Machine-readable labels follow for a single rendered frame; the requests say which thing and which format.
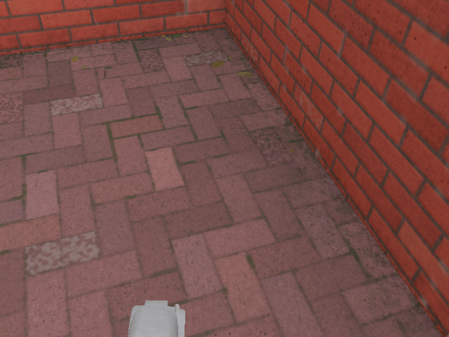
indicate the left robot thigh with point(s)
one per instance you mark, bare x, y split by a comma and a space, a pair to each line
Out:
157, 319

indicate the left robot shin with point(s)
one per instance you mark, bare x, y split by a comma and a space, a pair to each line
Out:
132, 312

